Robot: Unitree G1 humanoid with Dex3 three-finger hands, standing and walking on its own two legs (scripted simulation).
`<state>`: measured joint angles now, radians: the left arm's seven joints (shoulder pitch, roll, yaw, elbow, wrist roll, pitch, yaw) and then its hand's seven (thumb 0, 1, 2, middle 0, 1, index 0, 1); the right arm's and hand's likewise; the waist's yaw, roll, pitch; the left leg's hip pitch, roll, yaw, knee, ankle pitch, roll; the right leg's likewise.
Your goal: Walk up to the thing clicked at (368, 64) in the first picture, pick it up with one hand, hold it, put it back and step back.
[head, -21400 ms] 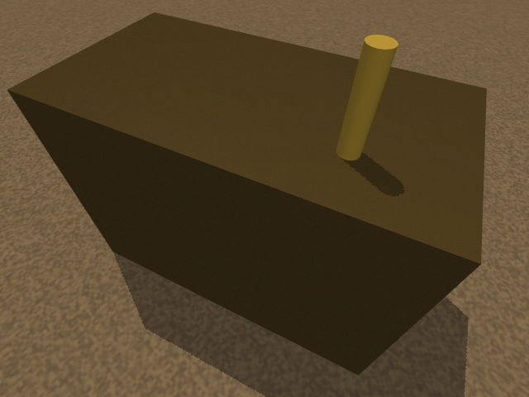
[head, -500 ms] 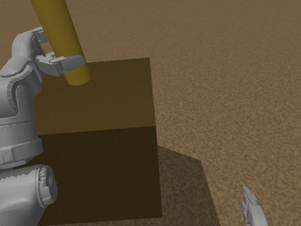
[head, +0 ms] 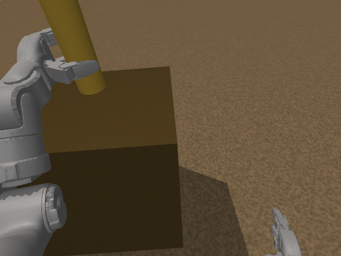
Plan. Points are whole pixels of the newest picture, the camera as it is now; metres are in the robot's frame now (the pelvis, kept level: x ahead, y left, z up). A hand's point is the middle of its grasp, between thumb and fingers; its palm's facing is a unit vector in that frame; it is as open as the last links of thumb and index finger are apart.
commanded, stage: hold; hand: left
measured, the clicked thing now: (69, 26) +0.34 +0.15 +0.40
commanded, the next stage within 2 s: crouch in 1.28 s
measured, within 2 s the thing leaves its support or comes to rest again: neither
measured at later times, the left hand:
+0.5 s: hand (73, 60) +0.36 +0.17 +0.34, palm faces +0.18 -0.98 +0.01, open 9.5 cm
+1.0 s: hand (72, 61) +0.35 +0.18 +0.34, palm faces +0.19 -0.98 +0.01, open 9.5 cm
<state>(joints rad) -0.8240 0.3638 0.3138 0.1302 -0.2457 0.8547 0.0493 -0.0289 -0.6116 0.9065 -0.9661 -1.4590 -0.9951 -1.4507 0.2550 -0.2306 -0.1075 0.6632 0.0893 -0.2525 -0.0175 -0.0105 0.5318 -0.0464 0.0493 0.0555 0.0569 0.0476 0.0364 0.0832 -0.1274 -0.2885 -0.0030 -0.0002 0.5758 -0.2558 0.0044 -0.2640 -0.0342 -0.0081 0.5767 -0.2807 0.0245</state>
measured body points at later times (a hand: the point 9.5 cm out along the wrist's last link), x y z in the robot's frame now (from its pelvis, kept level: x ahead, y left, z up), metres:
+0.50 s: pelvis +0.00 +0.00 +0.00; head -0.06 -0.04 +0.45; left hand +0.34 +0.23 +0.34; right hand +0.17 -0.25 -0.07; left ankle +0.03 +0.12 -0.73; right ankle +0.02 -0.14 -0.73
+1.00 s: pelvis +0.00 +0.00 +0.00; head -0.06 -0.04 +0.45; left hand +0.34 +0.23 +0.34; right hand +0.17 -0.25 -0.07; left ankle +0.03 +0.12 -0.73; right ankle +0.02 -0.14 -0.73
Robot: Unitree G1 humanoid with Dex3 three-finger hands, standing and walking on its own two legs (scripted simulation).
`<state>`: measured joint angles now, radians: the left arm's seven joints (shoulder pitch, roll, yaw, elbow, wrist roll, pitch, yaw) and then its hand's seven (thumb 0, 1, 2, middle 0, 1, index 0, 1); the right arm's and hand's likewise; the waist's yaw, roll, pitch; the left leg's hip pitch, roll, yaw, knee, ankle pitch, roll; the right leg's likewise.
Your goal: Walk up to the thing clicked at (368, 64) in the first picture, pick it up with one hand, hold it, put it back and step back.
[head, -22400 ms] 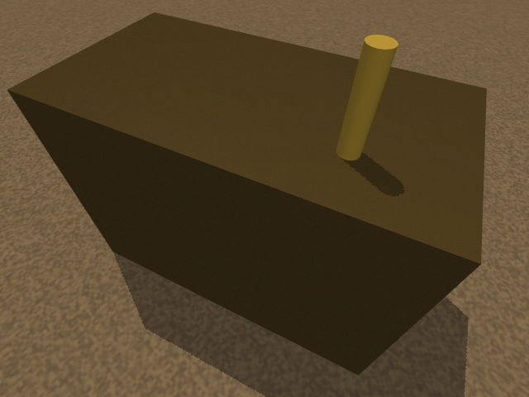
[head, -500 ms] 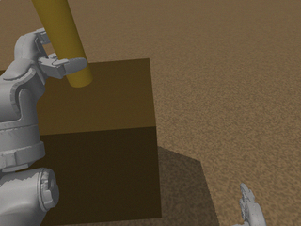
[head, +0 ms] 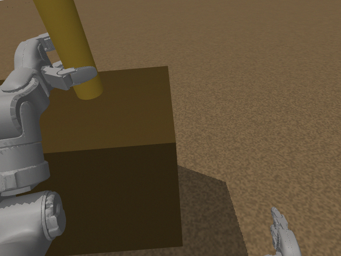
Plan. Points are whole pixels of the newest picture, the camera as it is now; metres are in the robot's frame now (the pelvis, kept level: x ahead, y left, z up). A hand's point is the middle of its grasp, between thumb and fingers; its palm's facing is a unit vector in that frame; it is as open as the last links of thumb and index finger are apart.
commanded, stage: hold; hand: left
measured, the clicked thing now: (67, 33) +0.34 +0.16 +0.39
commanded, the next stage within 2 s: crouch in 0.28 s
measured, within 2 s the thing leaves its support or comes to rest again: neither
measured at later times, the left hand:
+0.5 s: hand (71, 61) +0.36 +0.18 +0.34, palm faces +0.19 -0.98 +0.01, open 9.5 cm
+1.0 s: hand (77, 77) +0.45 +0.22 +0.27, palm faces +0.26 -0.97 +0.00, open 9.4 cm
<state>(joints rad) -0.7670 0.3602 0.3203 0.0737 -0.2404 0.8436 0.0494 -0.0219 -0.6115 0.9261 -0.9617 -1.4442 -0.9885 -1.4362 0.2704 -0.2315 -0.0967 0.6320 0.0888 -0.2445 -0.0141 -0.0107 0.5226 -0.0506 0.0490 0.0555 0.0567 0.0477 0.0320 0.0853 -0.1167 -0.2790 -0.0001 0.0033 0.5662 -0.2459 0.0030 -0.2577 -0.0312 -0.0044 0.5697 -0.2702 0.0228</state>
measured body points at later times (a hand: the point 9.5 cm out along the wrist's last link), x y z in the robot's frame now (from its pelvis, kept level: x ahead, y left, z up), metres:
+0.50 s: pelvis +0.00 +0.00 +0.00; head -0.06 -0.04 +0.44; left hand +0.35 +0.23 +0.34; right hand +0.17 -0.25 -0.07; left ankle +0.04 +0.12 -0.73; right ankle +0.02 -0.13 -0.73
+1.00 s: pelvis -0.01 +0.00 +0.00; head -0.02 -0.01 +0.45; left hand +0.43 +0.27 +0.27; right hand +0.14 -0.27 -0.07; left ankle +0.04 +0.12 -0.73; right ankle +0.02 -0.13 -0.73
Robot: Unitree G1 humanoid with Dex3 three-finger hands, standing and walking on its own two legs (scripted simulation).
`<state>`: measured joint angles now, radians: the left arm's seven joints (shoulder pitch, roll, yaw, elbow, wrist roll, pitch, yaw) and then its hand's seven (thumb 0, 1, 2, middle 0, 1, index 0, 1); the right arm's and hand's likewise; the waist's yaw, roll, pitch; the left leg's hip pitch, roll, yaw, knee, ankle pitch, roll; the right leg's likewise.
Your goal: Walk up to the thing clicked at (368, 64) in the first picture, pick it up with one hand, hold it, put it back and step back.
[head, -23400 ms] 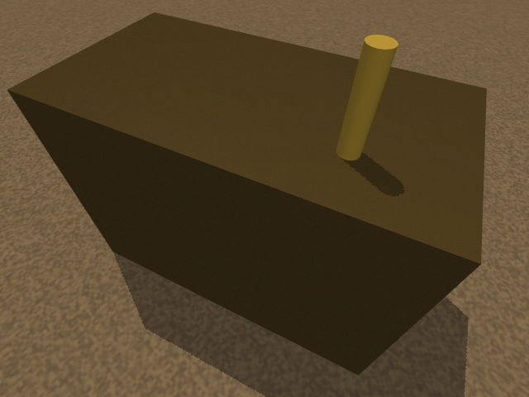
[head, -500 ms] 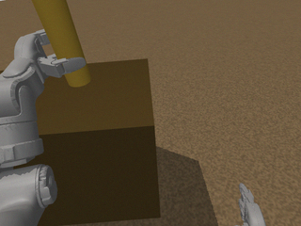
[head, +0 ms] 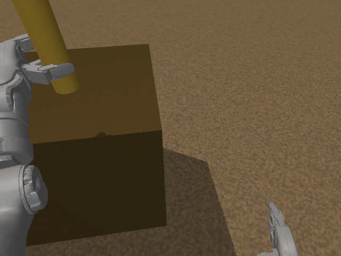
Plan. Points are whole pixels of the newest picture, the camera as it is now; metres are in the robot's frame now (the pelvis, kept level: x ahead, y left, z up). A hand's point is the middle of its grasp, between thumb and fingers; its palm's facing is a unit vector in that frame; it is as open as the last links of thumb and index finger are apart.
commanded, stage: crouch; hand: left
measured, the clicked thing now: (45, 34) +0.44 +0.21 +0.33
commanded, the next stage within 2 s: lower in 1.32 s
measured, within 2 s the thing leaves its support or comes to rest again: neither
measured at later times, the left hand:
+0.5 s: hand (52, 63) +0.50 +0.25 +0.24, palm faces +0.27 -0.96 +0.00, open 9.4 cm
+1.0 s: hand (54, 64) +0.52 +0.26 +0.22, palm faces +0.27 -0.96 +0.00, open 9.5 cm
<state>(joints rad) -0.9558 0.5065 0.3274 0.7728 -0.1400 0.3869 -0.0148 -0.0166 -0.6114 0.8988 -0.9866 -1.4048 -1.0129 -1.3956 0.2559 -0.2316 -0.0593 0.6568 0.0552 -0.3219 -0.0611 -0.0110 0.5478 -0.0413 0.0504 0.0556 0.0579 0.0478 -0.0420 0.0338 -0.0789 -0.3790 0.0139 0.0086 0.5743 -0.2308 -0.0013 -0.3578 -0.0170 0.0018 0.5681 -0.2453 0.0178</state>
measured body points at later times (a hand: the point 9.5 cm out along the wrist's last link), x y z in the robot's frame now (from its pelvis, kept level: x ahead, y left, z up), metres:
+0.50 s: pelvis +0.04 +0.00 +0.00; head +0.05 +0.00 +0.45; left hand +0.48 +0.30 +0.24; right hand +0.19 -0.25 -0.06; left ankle +0.04 +0.12 -0.73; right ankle +0.03 -0.13 -0.73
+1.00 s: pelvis +0.04 +0.01 +0.00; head +0.07 +0.01 +0.45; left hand +0.50 +0.31 +0.22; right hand +0.18 -0.25 -0.06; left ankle +0.04 +0.12 -0.73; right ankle +0.03 -0.13 -0.73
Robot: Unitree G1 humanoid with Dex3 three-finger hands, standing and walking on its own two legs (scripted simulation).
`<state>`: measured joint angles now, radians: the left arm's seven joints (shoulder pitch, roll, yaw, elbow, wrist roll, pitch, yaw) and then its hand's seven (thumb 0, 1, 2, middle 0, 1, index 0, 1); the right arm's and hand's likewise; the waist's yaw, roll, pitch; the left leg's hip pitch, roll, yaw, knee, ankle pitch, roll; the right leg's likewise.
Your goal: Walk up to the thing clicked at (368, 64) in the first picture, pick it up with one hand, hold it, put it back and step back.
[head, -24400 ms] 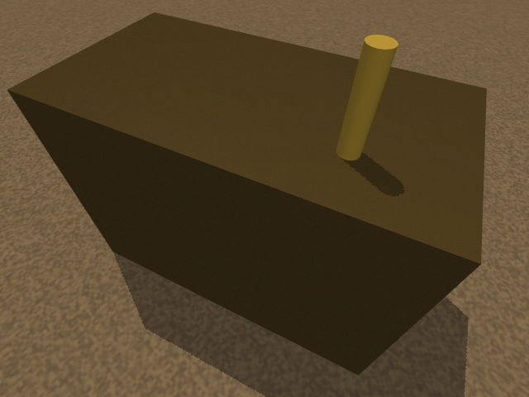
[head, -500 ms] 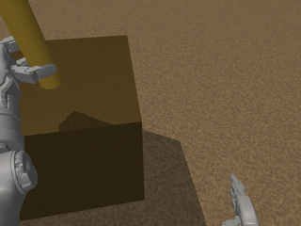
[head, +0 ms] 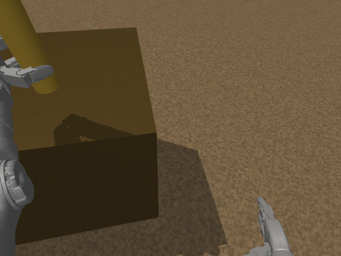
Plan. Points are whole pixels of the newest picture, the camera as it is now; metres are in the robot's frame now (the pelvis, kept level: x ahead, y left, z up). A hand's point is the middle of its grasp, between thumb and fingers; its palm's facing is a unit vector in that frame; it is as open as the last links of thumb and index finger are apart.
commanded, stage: crouch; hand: left
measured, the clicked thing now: (20, 35) +0.47 +0.23 +0.28
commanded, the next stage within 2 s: lower in 0.32 s
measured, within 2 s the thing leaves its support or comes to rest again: neither
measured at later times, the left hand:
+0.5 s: hand (26, 60) +0.51 +0.27 +0.20, palm faces +0.24 -0.97 +0.01, open 9.5 cm
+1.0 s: hand (38, 76) +0.52 +0.27 +0.15, palm faces +0.25 -0.97 +0.01, open 9.4 cm
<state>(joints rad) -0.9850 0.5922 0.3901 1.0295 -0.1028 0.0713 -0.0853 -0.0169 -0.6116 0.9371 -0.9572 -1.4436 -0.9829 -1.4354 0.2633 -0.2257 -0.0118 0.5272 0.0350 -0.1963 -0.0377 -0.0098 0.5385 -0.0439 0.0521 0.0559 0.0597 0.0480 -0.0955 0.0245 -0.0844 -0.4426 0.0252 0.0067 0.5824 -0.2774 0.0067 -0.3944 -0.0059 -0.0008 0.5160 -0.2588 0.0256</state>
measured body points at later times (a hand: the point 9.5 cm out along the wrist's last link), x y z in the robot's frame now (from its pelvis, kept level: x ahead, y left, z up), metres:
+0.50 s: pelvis +0.01 +0.00 +0.00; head +0.06 +0.02 +0.44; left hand +0.49 +0.32 +0.21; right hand +0.16 -0.25 -0.07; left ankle +0.00 +0.11 -0.73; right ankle +0.00 -0.14 -0.73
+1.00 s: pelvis +0.01 +0.01 -0.02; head +0.08 +0.03 +0.43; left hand +0.50 +0.32 +0.15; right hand +0.15 -0.25 -0.07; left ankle +0.00 +0.11 -0.73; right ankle +0.00 -0.14 -0.73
